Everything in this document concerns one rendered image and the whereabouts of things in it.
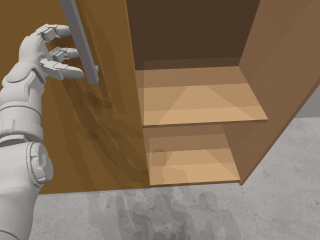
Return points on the robot left forearm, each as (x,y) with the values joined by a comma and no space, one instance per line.
(21,105)

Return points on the wardrobe door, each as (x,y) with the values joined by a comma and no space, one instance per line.
(93,133)

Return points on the handle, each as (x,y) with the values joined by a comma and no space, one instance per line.
(73,20)

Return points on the left robot hand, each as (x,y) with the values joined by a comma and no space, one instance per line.
(34,50)

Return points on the left robot upper arm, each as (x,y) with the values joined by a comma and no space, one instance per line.
(24,169)

